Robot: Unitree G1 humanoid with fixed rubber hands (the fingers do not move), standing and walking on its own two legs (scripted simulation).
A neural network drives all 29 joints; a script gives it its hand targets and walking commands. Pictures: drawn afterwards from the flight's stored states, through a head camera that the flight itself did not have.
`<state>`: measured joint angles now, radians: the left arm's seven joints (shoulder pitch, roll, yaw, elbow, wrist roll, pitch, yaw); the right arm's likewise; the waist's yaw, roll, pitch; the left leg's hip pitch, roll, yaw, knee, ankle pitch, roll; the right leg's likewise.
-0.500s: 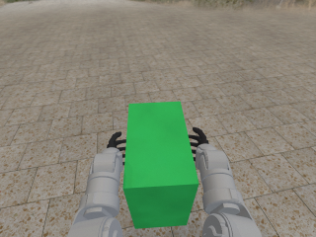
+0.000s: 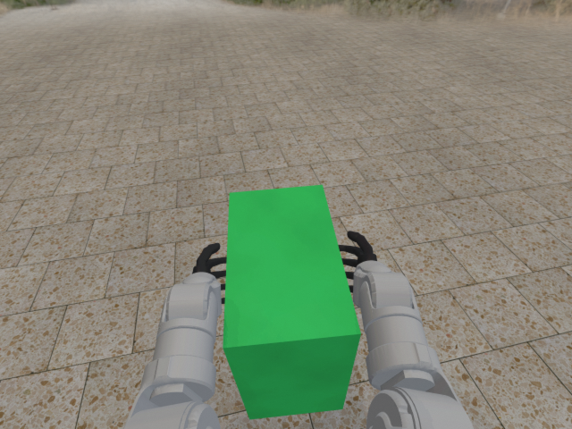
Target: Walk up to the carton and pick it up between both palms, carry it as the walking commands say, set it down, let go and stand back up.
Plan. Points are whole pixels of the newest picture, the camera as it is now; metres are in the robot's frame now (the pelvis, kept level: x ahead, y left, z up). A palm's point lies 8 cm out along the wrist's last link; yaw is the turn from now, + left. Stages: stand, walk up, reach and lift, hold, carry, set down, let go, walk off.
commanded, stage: hold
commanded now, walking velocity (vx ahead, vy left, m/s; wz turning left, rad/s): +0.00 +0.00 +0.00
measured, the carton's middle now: (286, 301) +0.33 +0.01 +0.00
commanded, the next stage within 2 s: carry in 0.18 s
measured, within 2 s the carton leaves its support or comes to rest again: neither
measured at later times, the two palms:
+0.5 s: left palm (202, 267) +0.33 +0.13 +0.08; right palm (361, 255) +0.34 -0.11 +0.10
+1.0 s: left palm (246, 277) +0.30 +0.06 +0.09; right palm (416, 263) +0.31 -0.18 +0.11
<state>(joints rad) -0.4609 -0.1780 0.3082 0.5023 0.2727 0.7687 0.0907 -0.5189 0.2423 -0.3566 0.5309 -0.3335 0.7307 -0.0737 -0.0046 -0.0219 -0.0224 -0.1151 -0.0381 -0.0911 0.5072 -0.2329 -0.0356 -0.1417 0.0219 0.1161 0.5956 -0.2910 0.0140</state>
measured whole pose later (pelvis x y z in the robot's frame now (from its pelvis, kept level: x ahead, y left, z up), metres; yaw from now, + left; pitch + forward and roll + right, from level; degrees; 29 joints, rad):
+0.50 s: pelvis +0.01 +0.01 +0.00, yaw -2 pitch +3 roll -2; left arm -0.44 -0.18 0.19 0.07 0.17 0.96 0.15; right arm -0.47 0.22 -0.22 0.11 -0.14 0.90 -0.14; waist 0.01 -0.01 -0.04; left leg -0.37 0.04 -0.07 0.56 -0.24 -0.03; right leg -0.41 0.04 0.07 0.73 -0.38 0.01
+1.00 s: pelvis +0.00 -0.06 +0.00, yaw +0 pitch +5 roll -1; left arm -0.37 -0.18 0.12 -0.15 0.13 1.22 0.19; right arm -0.42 0.20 -0.16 -0.11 -0.09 1.17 -0.17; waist -0.02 -0.01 -0.10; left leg -0.36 0.05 0.10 0.58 -0.28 -0.02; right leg -0.37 0.05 -0.02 0.58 -0.29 -0.04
